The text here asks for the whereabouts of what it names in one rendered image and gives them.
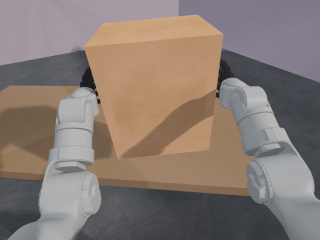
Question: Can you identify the table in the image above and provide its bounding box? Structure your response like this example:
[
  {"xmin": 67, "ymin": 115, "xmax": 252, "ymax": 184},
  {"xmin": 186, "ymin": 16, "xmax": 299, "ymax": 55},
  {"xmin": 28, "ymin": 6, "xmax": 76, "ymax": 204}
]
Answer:
[{"xmin": 0, "ymin": 85, "xmax": 255, "ymax": 196}]

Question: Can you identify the robot left forearm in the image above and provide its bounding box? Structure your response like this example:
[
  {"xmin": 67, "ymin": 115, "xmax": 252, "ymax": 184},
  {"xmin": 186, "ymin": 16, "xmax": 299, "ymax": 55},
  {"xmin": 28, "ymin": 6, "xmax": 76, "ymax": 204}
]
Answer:
[{"xmin": 38, "ymin": 87, "xmax": 99, "ymax": 214}]

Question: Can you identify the robot right forearm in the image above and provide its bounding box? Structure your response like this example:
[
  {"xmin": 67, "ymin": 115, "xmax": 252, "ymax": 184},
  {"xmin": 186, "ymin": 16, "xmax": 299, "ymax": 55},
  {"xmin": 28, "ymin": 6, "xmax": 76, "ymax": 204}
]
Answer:
[{"xmin": 219, "ymin": 78, "xmax": 315, "ymax": 192}]

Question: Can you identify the carton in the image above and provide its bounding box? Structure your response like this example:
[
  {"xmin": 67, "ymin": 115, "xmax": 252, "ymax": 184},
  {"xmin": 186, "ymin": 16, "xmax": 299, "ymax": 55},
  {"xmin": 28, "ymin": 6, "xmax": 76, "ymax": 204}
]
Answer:
[{"xmin": 84, "ymin": 14, "xmax": 224, "ymax": 159}]

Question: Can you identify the robot right hand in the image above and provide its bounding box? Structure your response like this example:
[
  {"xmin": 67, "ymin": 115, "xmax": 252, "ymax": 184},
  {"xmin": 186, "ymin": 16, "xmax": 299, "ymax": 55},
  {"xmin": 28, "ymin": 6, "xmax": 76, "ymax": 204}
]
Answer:
[{"xmin": 215, "ymin": 59, "xmax": 234, "ymax": 98}]

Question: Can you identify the left robot upper arm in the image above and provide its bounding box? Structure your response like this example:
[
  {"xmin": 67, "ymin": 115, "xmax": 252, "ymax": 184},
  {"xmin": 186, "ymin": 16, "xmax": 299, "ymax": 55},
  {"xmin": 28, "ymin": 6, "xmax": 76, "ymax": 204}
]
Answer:
[{"xmin": 7, "ymin": 171, "xmax": 102, "ymax": 240}]

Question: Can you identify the robot left hand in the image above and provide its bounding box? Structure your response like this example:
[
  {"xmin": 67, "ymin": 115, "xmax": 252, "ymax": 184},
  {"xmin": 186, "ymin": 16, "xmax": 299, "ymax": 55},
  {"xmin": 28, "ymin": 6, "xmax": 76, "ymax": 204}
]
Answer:
[{"xmin": 80, "ymin": 67, "xmax": 101, "ymax": 104}]

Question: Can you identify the right robot upper arm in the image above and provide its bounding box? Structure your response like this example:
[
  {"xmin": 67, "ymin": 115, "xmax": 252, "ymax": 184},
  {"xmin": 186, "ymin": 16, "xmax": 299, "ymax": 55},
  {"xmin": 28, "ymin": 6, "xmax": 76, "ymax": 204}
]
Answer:
[{"xmin": 246, "ymin": 153, "xmax": 320, "ymax": 240}]

